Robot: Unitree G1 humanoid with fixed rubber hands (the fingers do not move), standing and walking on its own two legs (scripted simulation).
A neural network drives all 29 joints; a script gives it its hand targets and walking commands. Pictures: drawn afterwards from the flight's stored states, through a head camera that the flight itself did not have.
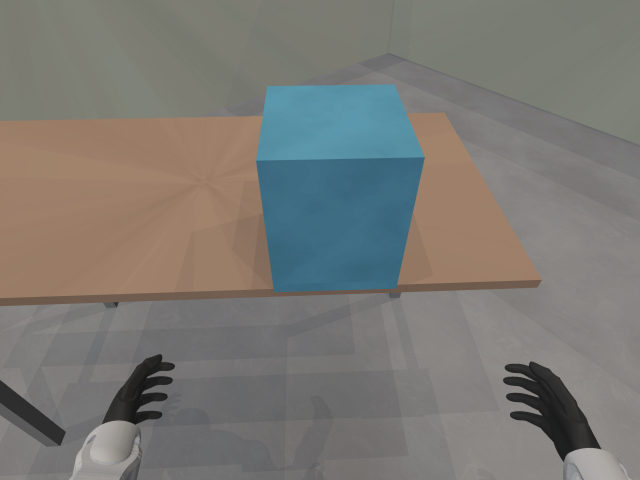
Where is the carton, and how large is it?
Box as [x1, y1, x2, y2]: [256, 84, 424, 291]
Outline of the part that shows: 393,84 267,86 256,163 274,291 366,289 396,287 424,156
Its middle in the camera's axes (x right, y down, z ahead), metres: +0.02 -0.08 +0.62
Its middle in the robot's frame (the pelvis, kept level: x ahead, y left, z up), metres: +0.51 +0.02 +0.10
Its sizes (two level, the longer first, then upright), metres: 0.210 0.200 0.250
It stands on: a table, 0.76 m high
